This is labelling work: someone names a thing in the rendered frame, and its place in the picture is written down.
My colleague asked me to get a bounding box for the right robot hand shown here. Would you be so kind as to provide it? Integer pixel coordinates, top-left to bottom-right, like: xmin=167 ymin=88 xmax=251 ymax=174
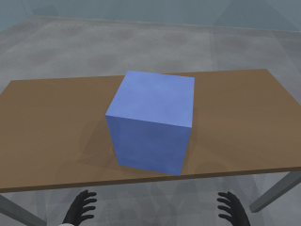
xmin=217 ymin=191 xmax=251 ymax=226

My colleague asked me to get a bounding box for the left robot hand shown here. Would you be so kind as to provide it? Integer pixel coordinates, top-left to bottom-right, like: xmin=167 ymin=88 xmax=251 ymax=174
xmin=62 ymin=190 xmax=97 ymax=226

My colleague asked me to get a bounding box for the table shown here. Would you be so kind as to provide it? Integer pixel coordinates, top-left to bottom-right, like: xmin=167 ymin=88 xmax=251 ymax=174
xmin=0 ymin=69 xmax=301 ymax=226

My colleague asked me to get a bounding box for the carton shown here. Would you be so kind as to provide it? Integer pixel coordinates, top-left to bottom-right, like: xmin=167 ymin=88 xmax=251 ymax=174
xmin=105 ymin=71 xmax=195 ymax=176

